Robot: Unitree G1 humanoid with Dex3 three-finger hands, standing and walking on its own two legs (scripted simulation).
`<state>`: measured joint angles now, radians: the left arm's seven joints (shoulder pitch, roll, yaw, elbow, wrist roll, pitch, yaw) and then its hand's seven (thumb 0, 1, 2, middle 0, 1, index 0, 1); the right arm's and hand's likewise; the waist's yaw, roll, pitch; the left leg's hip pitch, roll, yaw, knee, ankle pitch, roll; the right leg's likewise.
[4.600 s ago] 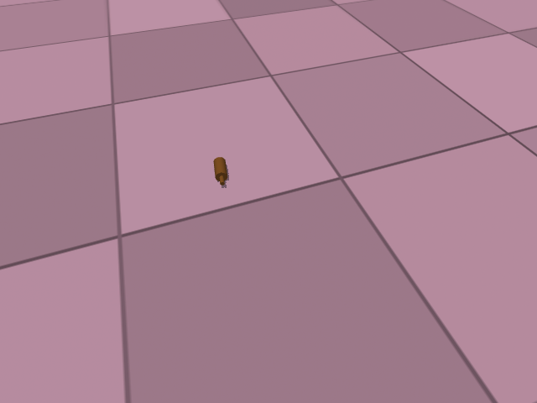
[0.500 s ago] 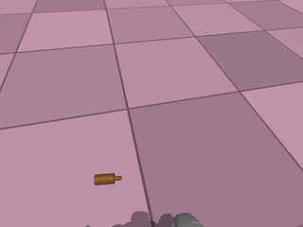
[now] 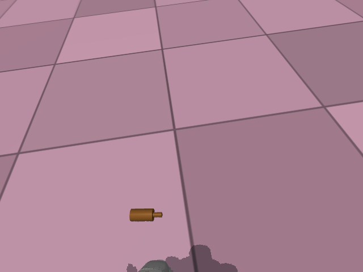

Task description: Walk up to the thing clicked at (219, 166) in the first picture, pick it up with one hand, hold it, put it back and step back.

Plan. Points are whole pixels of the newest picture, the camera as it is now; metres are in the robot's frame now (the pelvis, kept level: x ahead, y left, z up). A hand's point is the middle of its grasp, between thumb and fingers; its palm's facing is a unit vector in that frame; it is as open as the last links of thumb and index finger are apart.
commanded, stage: walk up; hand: left
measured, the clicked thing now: (146, 214) +0.46 +0.30 -0.73
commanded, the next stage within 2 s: stand in 1.20 s
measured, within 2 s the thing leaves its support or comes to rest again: neither
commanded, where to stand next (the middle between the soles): +0.09 +0.02 m, yaw +4 degrees
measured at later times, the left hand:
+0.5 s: hand (88, 267) +0.14 +0.27 -0.14, palm faces +0.04 -0.94 -0.35, open 7.4 cm
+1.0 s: hand out of the picture +0.10 +0.28 -0.14, palm faces +0.07 -0.94 -0.32, open 7.4 cm
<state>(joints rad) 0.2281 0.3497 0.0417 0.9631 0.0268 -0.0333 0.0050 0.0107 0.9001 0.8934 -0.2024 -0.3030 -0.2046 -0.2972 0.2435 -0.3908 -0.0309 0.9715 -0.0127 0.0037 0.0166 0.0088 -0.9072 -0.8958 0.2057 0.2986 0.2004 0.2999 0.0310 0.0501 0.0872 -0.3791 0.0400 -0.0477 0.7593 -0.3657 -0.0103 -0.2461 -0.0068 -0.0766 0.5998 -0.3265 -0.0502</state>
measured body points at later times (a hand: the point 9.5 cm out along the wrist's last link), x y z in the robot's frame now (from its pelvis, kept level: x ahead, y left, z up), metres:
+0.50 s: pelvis +0.02 +0.01 +0.01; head +0.04 +0.01 +0.46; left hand +0.13 +0.32 -0.11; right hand +0.15 -0.28 -0.12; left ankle +0.03 +0.16 -0.73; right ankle +0.00 -0.10 -0.73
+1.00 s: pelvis +0.03 +0.03 +0.01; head +0.05 +0.03 +0.46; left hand +0.10 +0.33 -0.12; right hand +0.13 -0.27 -0.11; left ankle +0.03 +0.16 -0.73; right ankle +0.00 -0.10 -0.73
